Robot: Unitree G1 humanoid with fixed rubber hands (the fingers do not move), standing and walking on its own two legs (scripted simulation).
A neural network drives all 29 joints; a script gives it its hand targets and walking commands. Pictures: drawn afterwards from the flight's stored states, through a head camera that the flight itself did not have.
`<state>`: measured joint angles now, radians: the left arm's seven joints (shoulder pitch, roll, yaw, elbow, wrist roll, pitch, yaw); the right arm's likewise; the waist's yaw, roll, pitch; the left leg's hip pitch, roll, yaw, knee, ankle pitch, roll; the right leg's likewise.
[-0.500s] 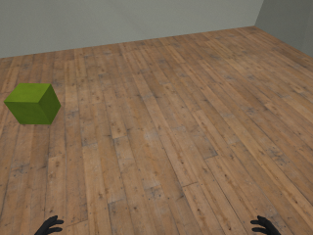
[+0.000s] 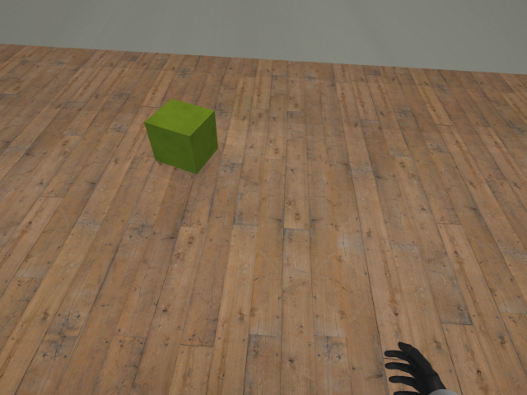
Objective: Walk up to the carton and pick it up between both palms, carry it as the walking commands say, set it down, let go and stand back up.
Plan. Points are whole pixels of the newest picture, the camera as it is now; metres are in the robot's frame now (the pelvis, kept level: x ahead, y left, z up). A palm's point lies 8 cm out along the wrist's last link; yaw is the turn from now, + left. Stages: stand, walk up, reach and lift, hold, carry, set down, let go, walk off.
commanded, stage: walk up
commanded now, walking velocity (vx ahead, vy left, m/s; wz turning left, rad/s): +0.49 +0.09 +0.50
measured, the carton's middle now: (184, 136) +1.46 +0.56 -0.64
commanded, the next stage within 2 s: none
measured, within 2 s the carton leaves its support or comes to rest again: neither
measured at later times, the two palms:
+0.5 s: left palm (146, 238) +0.43 +0.29 -0.09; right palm out of the picture +0.18 -0.19 -0.12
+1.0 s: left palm (101, 301) +0.30 +0.34 -0.12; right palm (295, 165) +0.71 -0.02 -0.10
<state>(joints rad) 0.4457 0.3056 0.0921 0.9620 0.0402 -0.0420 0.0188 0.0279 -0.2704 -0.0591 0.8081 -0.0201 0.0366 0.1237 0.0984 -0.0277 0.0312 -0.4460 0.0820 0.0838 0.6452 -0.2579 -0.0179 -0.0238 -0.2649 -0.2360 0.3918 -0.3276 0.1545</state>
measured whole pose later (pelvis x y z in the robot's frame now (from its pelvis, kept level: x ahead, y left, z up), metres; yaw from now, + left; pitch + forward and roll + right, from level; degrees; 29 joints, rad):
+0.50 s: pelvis +0.25 +0.05 +0.00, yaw +10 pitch +1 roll -1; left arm -0.05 0.20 0.06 0.81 0.01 -0.03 -0.05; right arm 0.48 -0.18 -0.04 1.05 -0.02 -0.07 0.00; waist -0.12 -0.02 0.07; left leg 0.09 0.00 -0.06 0.27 -0.38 0.02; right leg -0.57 -0.07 -0.10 0.62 -0.09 0.04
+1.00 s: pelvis +0.47 +0.14 +0.00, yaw +15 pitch +1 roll +0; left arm 0.50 0.20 0.09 1.06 0.02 -0.06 0.00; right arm 0.01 -0.22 -0.03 0.91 -0.04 -0.02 0.08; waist 0.12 0.00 0.05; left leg -0.44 0.09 0.10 0.53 -0.14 -0.02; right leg -0.03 -0.15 -0.17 0.36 -0.33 0.09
